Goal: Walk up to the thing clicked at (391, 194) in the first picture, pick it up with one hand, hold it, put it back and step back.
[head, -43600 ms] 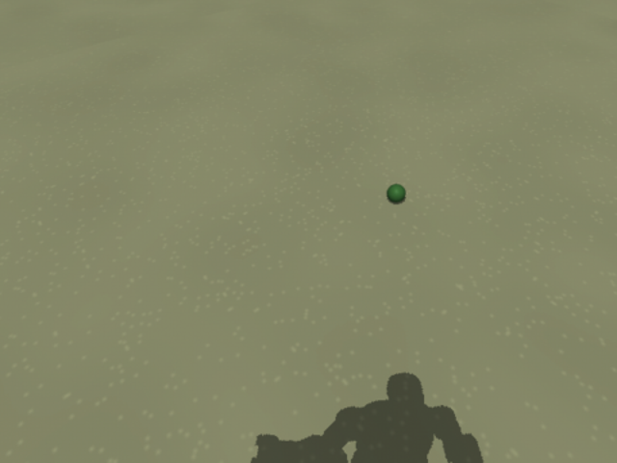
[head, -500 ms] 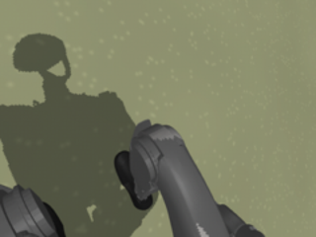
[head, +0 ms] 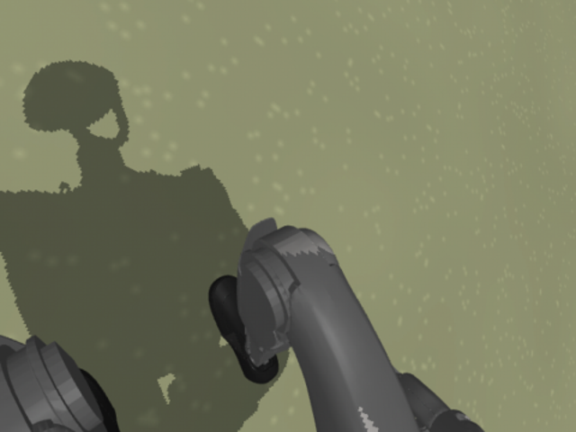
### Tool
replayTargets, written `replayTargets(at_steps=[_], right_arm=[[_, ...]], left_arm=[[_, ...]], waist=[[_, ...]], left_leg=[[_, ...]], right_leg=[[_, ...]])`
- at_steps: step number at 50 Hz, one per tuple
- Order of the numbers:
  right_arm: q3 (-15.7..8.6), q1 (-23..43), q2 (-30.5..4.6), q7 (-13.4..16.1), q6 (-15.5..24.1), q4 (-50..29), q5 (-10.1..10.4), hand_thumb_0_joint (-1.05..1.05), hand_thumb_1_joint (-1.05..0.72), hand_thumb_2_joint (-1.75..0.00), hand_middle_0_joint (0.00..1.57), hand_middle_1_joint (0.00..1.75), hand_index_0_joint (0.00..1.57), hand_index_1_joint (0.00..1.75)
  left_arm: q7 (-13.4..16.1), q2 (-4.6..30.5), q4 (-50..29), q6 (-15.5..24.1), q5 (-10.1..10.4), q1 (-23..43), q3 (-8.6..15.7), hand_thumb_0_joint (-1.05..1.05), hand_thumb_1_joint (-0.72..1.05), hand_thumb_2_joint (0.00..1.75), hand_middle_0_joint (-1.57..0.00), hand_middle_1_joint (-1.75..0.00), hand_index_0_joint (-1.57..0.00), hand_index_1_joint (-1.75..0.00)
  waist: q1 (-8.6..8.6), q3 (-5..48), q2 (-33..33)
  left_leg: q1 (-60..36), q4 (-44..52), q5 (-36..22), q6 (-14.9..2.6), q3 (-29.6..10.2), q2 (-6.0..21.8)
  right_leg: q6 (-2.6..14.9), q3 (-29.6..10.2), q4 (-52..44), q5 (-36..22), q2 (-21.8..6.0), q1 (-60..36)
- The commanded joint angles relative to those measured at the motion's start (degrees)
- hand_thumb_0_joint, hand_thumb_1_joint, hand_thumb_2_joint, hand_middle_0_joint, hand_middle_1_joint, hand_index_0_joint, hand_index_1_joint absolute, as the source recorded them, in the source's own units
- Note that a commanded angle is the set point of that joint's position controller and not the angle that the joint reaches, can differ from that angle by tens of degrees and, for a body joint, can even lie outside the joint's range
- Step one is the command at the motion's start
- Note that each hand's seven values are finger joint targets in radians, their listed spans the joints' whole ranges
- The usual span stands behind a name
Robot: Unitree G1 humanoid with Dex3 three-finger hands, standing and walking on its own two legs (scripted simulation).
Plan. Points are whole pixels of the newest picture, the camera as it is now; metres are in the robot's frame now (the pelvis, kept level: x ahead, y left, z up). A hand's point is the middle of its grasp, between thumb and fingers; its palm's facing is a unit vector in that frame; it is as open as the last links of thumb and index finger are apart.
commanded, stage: go down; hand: left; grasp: from above
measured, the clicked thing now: out of the picture +0.50 +0.39 -0.27
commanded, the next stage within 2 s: none
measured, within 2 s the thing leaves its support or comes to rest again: neither
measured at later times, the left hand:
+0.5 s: hand out of the picture +0.48 +0.42 -0.11, palm faces -0.36 -0.11 -0.92, open 13.9 cm
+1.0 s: hand out of the picture +0.46 +0.42 +0.05, palm faces -0.40 -0.14 -0.91, open 13.8 cm
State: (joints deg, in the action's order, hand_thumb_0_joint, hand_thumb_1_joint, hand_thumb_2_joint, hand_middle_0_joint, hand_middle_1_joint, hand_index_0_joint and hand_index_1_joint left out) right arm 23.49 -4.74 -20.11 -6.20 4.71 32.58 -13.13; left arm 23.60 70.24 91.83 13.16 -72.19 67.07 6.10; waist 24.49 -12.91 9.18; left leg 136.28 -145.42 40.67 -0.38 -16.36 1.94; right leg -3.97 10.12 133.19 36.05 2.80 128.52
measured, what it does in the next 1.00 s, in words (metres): rises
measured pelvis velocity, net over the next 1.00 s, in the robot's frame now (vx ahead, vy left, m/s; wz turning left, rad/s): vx -0.01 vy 0.00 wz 0.16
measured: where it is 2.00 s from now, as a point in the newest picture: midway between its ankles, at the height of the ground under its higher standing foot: (185, 394)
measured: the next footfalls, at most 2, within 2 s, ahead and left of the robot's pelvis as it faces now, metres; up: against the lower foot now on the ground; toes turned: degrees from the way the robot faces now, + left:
none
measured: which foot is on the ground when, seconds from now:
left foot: down 0.00-1.00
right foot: down 0.00-1.00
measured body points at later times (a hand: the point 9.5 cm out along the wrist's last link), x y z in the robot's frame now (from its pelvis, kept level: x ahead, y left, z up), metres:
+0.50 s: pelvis +0.00 +0.00 +0.03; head +0.26 +0.14 +0.36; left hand +0.50 +0.42 -0.06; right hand +0.09 -0.26 -0.04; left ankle +0.06 +0.13 -0.27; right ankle +0.13 -0.12 -0.27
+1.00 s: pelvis -0.01 +0.00 +0.11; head +0.21 +0.11 +0.48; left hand +0.48 +0.43 +0.10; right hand +0.09 -0.26 +0.01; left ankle +0.06 +0.13 -0.27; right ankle +0.13 -0.12 -0.27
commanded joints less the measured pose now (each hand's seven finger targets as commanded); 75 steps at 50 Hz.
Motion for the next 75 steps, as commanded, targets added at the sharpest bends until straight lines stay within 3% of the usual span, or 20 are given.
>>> replayTargets(at_steps=[1, 4, 5, 6, 10, 12, 13, 14, 15, 16, 17, 18, 26, 29, 34, 38, 50, 58, 61, 75], right_arm=[[-6.3, -11.8, -19.5, 0.6, -1.0, 1.8, -0.2, 0.00, -0.91, -0.90, 0.20, 0.30, 0.20, 0.30], [-6.7, -11.9, -19.5, 0.6, -1.5, 1.6, 0.0, 0.00, -0.91, -0.90, 0.20, 0.30, 0.20, 0.30], [-7.9, -12.3, -20.3, 0.7, -1.6, 1.6, 0.1, 0.00, -0.91, -0.90, 0.20, 0.30, 0.20, 0.30], [-7.7, -12.6, -19.3, 0.6, -1.8, 1.6, 0.2, 0.00, -0.91, -0.90, 0.20, 0.30, 0.20, 0.30], [-9.9, -13.7, -19.9, 0.5, -3.0, 0.9, 0.8, 0.00, -0.91, -0.90, 0.20, 0.30, 0.20, 0.30], [-11.0, -13.5, -19.7, 0.5, -3.7, -0.1, 1.5, 0.00, -0.92, -0.90, 0.20, 0.30, 0.20, 0.30], [-11.9, -13.4, -19.5, 0.4, -4.1, -0.5, 1.8, 0.00, -0.92, -0.90, 0.20, 0.30, 0.20, 0.30], [-12.2, -12.9, -18.9, 0.2, -4.3, -2.1, 2.1, 0.00, -0.92, -0.90, 0.20, 0.30, 0.20, 0.30], [-13.0, -14.3, -18.9, 0.0, -4.8, -1.0, 2.6, 0.00, -0.92, -0.90, 0.20, 0.30, 0.20, 0.30], [-13.5, -13.9, -18.4, 0.0, -5.1, -2.2, 2.9, 0.00, -0.91, -0.90, 0.20, 0.30, 0.20, 0.30], [-14.6, -15.1, -18.5, -0.1, -5.7, -1.4, 3.3, 0.00, -0.92, -0.90, 0.20, 0.30, 0.20, 0.30], [-15.0, -14.6, -18.1, -0.1, -6.3, -2.2, 3.7, 0.00, -0.92, -0.90, 0.20, 0.30, 0.20, 0.30], [-19.6, -16.9, -15.5, 0.9, -10.5, -2.7, 7.0, 0.00, -0.91, -0.90, 0.20, 0.30, 0.20, 0.30], [-19.9, -16.9, -14.1, 1.8, -11.7, -2.2, 7.6, 0.00, -0.91, -0.90, 0.20, 0.30, 0.20, 0.30], [-20.3, -16.9, -13.1, 3.7, -12.5, -1.3, 8.7, 0.00, -0.91, -0.90, 0.20, 0.30, 0.20, 0.30], [-20.2, -16.2, -12.2, 4.9, -12.8, -1.4, 9.3, 0.00, -0.91, -0.90, 0.20, 0.30, 0.20, 0.30], [-20.6, -18.2, -9.6, 6.4, -12.6, -0.6, 10.0, 0.00, -0.91, -0.90, 0.20, 0.30, 0.20, 0.30], [-21.1, -18.5, -9.2, 7.6, -12.1, 0.1, 10.0, 0.00, -0.91, -0.90, 0.20, 0.30, 0.20, 0.30], [-20.8, -18.5, -8.4, 7.8, -11.9, 0.6, 10.1, 0.00, -0.91, -0.90, 0.20, 0.30, 0.20, 0.30], [-21.2, -17.9, -7.6, 8.3, -11.4, 3.1, 10.2, 0.00, -0.91, -0.90, 0.20, 0.30, 0.20, 0.30]], left_arm=[[1.4, 16.7, -10.8, -0.1, 0.2, 13.7, 2.2, 0.00, -0.55, 1.00, -0.05, -1.12, -0.06, -1.11], [0.4, 15.6, -10.9, -0.6, 0.8, 12.8, 2.5, 0.00, -0.54, 1.00, -0.05, -1.11, -0.06, -1.09], [0.2, 17.0, -15.4, -0.2, 0.9, 15.9, 2.9, 0.00, -0.55, 1.00, -0.05, -1.10, -0.05, -1.10], [-0.4, 17.9, -13.1, -0.9, 0.0, 13.6, 3.8, 0.00, -0.56, 1.01, -0.05, -1.11, -0.05, -1.10], [-3.5, 15.6, -17.5, -2.0, 0.8, 12.1, 4.3, 0.00, -0.56, 1.01, -0.05, -1.10, -0.05, -1.10], [-5.6, 16.2, -20.6, -2.5, 0.8, 10.8, 5.2, 0.00, -0.55, 1.00, -0.05, -1.11, -0.05, -1.10], [-6.9, 15.1, -21.9, -2.6, 1.2, 10.7, 5.0, 0.00, -0.54, 0.99, -0.05, -1.11, -0.06, -1.10], [-8.0, 13.4, -30.1, -1.9, 1.8, 15.5, 3.9, 0.00, -0.54, 0.99, -0.05, -1.11, -0.06, -1.10], [-9.2, 13.6, -23.9, -2.9, 1.7, 8.7, 5.0, 0.00, -0.54, 0.98, -0.05, -1.12, -0.06, -1.10], [-10.5, 11.8, -31.2, -2.6, 2.8, 12.1, 3.9, 0.00, -0.51, 0.96, -0.05, -1.12, -0.07, -1.10], [-11.8, 10.7, -27.3, -3.3, 2.5, 7.0, 4.2, 0.00, -0.53, 0.98, -0.05, -1.11, -0.06, -1.09], [-13.0, 9.9, -32.9, -3.1, 3.4, 10.1, 3.8, 0.00, -0.50, 0.95, -0.05, -1.13, -0.07, -1.10], [-20.9, 4.5, -44.4, -5.6, 7.1, 12.1, 2.8, 0.00, -0.49, 0.93, -0.05, -1.12, -0.08, -1.09], [-23.9, 0.9, -44.4, -5.8, 8.3, 12.2, 0.6, 0.00, -0.50, 0.95, -0.06, -1.11, -0.08, -1.08], [-27.1, -2.0, -42.5, -5.0, 9.7, 13.5, -1.3, 0.00, -0.50, 0.95, -0.06, -1.11, -0.08, -1.09], [-27.8, 0.3, -42.7, -3.7, 9.4, 16.2, -0.3, 0.00, -0.50, 0.96, -0.05, -1.12, -0.08, -1.10], [-28.5, 3.6, -38.4, -1.8, 9.0, 16.4, 2.2, 0.00, -0.52, 0.99, -0.06, -1.14, -0.07, -1.12], [-29.1, 4.7, -36.9, 0.9, 9.5, 16.7, 3.6, 0.00, -0.53, 0.98, -0.05, -1.12, -0.07, -1.10], [-28.7, 5.7, -36.9, 1.7, 9.4, 16.9, 3.9, 0.00, -0.52, 0.97, -0.05, -1.12, -0.07, -1.10], [-27.5, 4.5, -34.3, 4.0, 9.1, 16.8, 2.9, 0.00, -0.51, 0.94, -0.05, -1.13, -0.08, -1.10]], waist=[[2.25, 41.3, -40.0], [2.54, 40.0, -37.1], [1.91, 42.3, -39.5], [1.09, 42.9, -39.6], [0.29, 43.0, -39.8], [-1.59, 45.1, -40.7], [-2.13, 46.2, -40.4], [-2.19, 48.6, -42.5], [-3.00, 48.7, -40.8], [-3.58, 49.5, -40.9], [-4.33, 49.4, -39.6], [-4.78, 51.1, -40.2], [-7.86, 56.2, -39.0], [-6.31, 53.7, -35.4], [-5.87, 50.4, -31.3], [-7.52, 53.0, -34.0], [-9.59, 58.1, -29.6], [-10.01, 56.8, -28.2], [-10.40, 59.1, -28.8], [-10.35, 56.3, -28.7]], left_leg=[[-35.9, 14.4, -19.9, 1.10, 5.1, 3.0], [-32.1, 13.5, -19.2, 0.72, 6.0, 2.5], [-32.7, 14.2, -18.7, 0.75, 6.5, 2.4], [-33.5, 14.2, -19.0, 0.58, 6.5, 2.5], [-33.2, 14.7, -20.1, 0.85, 7.1, 2.0], [-34.7, 15.9, -20.0, 1.07, 7.0, 1.9], [-35.1, 15.9, -20.1, 0.98, 7.3, 1.7], [-35.5, 16.3, -21.4, 1.11, 7.7, 1.4], [-35.9, 17.0, -21.0, 0.83, 7.5, 1.3], [-35.5, 16.9, -22.5, 0.84, 8.2, 1.0], [-36.0, 17.6, -21.9, 0.81, 7.9, 0.7], [-36.8, 18.6, -22.3, 0.85, 7.9, 0.5], [-41.4, 25.7, -18.1, -0.03, 9.6, -0.9], [-40.9, 27.8, -14.9, -0.67, 9.7, -1.0], [-41.5, 32.1, -10.8, -1.01, 8.9, -1.2], [-44.8, 35.8, -10.6, -0.77, 8.6, -1.2], [-47.1, 41.0, -12.7, -1.76, 11.5, -1.1], [-49.4, 45.1, -8.1, -1.85, 11.3, -0.7], [-50.4, 46.1, -8.8, -2.08, 11.9, -0.6], [-56.9, 50.3, -13.6, -1.77, 12.1, -0.3]], right_leg=[[5.36, 5.6, -10.2, -15.1, 1.1, -20.0], [5.45, 5.5, -11.3, -15.6, 1.2, -21.0], [5.49, 5.1, -11.3, -15.7, 1.1, -22.8], [5.43, 4.9, -11.2, -15.7, 1.2, -22.7], [5.98, 4.7, -12.1, -15.5, 0.8, -21.5], [6.34, 4.5, -12.1, -14.4, 0.7, -20.9], [6.42, 4.2, -12.2, -14.1, 0.8, -20.5], [6.58, 4.1, -12.5, -15.9, 0.5, -21.7], [6.42, 3.9, -12.5, -15.2, 0.5, -22.2], [6.47, 3.6, -12.9, -16.6, 0.3, -22.1], [6.69, 3.4, -12.9, -15.4, 0.2, -21.2], [6.69, 3.4, -13.0, -15.5, 0.2, -20.5], [7.38, 0.4, -17.9, -12.1, -0.5, -20.2], [7.28, -0.3, -20.3, -10.1, -0.6, -19.8], [7.21, -0.9, -23.5, -7.9, -1.2, -19.2], [6.95, -1.8, -24.1, -8.7, -1.6, -20.8], [6.05, -4.1, -29.8, -11.2, -1.7, -30.6], [5.97, -4.5, -33.3, -8.0, -1.7, -32.3], [5.60, -4.8, -34.3, -9.4, -1.6, -35.5], [5.74, -5.3, -40.2, -11.6, -1.8, -38.5]])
